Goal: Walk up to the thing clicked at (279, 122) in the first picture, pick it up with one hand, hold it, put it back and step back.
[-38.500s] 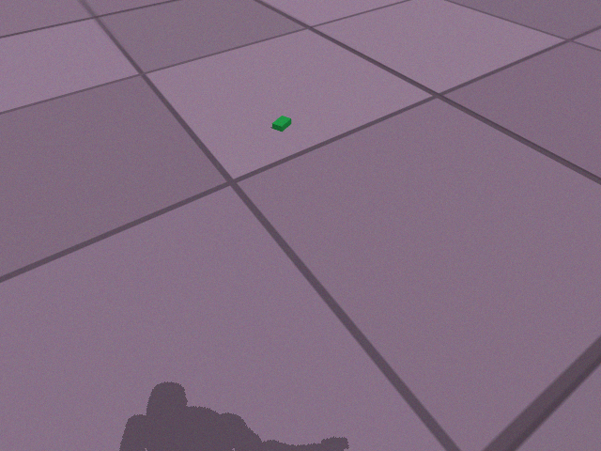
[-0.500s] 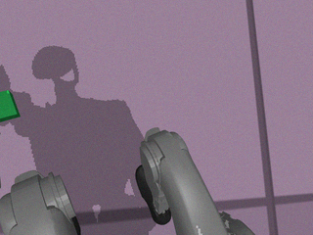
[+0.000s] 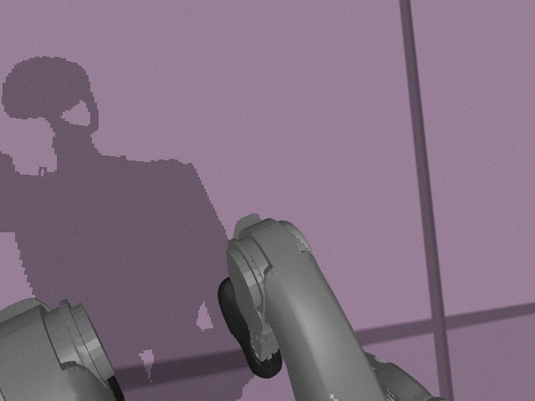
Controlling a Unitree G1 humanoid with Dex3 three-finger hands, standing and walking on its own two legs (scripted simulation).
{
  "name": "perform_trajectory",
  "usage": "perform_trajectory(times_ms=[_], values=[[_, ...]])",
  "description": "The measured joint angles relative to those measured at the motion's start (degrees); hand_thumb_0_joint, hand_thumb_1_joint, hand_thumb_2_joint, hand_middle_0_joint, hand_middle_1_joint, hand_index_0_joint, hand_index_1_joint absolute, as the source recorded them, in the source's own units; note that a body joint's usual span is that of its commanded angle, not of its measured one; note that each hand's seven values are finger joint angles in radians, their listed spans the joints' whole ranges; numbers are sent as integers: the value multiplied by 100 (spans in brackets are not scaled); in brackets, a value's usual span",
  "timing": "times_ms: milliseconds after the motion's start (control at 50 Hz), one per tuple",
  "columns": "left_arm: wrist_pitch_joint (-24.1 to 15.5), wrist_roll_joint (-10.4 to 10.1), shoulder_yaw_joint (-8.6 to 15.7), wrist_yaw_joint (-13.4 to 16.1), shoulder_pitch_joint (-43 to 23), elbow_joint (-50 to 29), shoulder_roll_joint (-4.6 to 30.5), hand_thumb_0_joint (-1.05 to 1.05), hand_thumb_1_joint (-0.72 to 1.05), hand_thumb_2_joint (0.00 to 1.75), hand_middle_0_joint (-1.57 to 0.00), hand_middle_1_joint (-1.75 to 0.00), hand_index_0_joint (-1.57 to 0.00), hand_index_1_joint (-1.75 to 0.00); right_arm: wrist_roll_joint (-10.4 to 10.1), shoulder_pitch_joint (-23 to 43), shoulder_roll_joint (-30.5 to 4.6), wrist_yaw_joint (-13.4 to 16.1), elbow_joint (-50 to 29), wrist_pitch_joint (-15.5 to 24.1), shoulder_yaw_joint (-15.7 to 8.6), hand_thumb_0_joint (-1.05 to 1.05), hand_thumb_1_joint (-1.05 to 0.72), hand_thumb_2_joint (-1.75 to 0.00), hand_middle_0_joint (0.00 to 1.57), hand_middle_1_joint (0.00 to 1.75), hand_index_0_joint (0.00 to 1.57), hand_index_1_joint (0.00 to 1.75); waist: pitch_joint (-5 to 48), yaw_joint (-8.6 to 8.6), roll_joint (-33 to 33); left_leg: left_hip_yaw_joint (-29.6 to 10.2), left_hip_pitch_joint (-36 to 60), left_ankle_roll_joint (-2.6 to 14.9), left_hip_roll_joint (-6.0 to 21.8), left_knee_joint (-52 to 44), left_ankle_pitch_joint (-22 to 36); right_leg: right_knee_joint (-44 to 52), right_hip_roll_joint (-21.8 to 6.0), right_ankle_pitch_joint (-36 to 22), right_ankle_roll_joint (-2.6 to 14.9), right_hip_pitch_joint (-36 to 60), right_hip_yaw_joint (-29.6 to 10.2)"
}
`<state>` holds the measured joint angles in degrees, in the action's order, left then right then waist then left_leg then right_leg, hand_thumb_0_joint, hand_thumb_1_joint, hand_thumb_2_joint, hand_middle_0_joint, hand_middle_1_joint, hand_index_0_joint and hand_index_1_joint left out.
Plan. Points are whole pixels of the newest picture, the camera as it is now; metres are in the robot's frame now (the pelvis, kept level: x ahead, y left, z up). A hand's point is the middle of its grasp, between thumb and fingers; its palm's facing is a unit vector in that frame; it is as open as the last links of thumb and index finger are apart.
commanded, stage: rest palm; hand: left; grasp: from above
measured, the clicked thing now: out of the picture +0.48 +0.29 -0.29
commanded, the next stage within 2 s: close in 0.62 s
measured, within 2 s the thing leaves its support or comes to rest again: neither
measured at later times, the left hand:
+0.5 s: hand out of the picture +0.46 +0.28 -0.26, palm faces -0.45 -0.14 -0.88, open 14.2 cm
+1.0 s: hand out of the picture +0.46 +0.28 -0.26, palm faces -0.44 -0.14 -0.89, open 13.8 cm
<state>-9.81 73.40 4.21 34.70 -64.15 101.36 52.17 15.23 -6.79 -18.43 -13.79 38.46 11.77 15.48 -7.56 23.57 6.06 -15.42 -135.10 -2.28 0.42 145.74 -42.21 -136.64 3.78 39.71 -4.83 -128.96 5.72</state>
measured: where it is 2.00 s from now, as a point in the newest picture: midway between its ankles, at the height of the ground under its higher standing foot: (191, 385)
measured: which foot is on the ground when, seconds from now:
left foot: down 0.00-1.00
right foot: down 0.00-1.00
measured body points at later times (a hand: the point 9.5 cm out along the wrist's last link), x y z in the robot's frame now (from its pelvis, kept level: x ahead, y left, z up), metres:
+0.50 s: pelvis +0.00 +0.01 +0.00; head +0.28 +0.13 +0.32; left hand +0.48 +0.28 -0.21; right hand +0.04 -0.24 -0.05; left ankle +0.06 +0.13 -0.27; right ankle +0.11 -0.13 -0.27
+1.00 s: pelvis -0.01 +0.01 +0.00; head +0.28 +0.13 +0.32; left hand +0.48 +0.28 -0.21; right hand +0.03 -0.24 -0.04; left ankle +0.06 +0.13 -0.27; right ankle +0.11 -0.13 -0.27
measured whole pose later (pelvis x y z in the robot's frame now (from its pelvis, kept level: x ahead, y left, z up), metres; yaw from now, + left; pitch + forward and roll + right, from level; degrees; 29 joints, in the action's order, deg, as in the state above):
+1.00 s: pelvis -0.01 +0.01 +0.00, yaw -2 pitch +28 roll -16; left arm -10.7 73.2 2.1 37.9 -64.6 102.7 56.3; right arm 16.0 -5.3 -19.8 -15.6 37.1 14.6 19.5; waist -11.4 24.8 8.9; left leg -17.4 -133.7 -1.4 0.7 146.2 -41.9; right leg -134.7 4.3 38.5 -5.3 -126.2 7.6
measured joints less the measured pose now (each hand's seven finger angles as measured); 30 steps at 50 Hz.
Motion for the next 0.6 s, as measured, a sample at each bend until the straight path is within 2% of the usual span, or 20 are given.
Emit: perform_trajectory(times_ms=[80,200,380,500,600], values=[[-38,-16,33,-9,3,17,66,0,-49,99,-9,-99,-9,-99,6,38,-47,-28,-16,50,19,0,-90,-90,20,30,20,29,-69,-3,35,-28,17,6,-9,14,6,10,0,-7,-2,38,25],[-116,-2,-51,17,22,26,152,0,-51,99,-9,-99,-8,-100,39,54,-88,-52,6,89,55,0,-90,-90,20,30,20,29,-153,2,105,-63,39,25,-8,46,0,23,13,-15,-35,89,52],[-134,88,-130,232,-5,65,189,0,-52,100,-9,-98,-7,-100,78,56,-93,-142,31,155,156,0,-90,-91,20,30,20,29,-214,35,166,-108,67,50,-3,72,-25,57,22,-11,-2,156,99],[-9,66,-89,329,-76,184,262,0,-53,100,-9,-98,-7,-100,85,97,-106,-191,-41,236,196,0,-90,-91,20,30,20,29,-267,98,172,-111,49,89,13,69,-7,96,37,-40,-12,162,109],[58,-6,5,297,-77,213,334,0,-54,100,-8,-98,-7,-100,69,107,-132,-215,-88,270,242,0,-91,-91,20,30,20,29,-322,132,195,-115,53,104,23,62,11,120,47,-72,-28,171,114]])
